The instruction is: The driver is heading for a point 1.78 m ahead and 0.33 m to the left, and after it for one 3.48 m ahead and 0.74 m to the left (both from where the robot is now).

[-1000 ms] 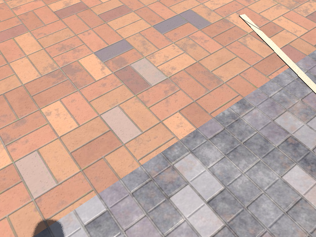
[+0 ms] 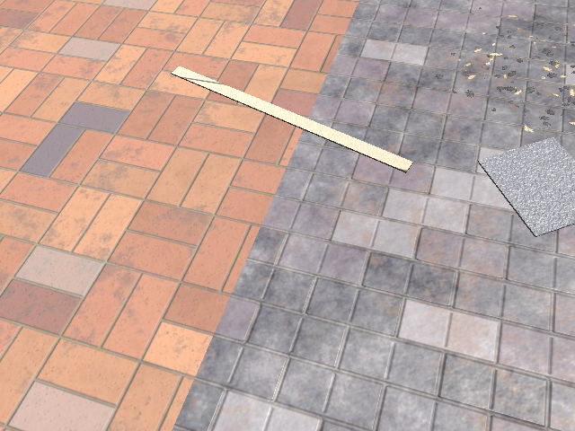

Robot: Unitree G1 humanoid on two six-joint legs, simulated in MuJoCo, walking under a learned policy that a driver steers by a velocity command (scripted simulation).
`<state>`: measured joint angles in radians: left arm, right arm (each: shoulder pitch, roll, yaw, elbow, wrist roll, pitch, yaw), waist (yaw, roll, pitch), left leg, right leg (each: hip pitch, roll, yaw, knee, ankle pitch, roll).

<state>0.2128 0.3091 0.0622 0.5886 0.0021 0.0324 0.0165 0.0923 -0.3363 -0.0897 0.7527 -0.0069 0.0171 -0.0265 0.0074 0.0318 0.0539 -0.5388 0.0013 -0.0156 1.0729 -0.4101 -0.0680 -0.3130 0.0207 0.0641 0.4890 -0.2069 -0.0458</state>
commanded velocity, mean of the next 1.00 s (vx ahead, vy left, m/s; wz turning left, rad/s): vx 0.00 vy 0.00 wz -0.16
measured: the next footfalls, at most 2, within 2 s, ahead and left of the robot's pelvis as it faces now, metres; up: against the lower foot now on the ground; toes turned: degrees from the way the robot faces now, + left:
left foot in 0.26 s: +0.06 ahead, +0.14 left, +0.00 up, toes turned -8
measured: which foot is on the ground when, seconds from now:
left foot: up 0.00-0.24, down 0.26-1.00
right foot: down 0.00-1.00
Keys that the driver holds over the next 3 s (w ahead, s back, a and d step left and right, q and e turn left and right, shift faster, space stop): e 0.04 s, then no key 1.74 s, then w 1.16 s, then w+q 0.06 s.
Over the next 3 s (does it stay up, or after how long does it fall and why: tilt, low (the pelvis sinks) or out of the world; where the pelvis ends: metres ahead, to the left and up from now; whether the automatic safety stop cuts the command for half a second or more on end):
stays up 0.55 -0.04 0.00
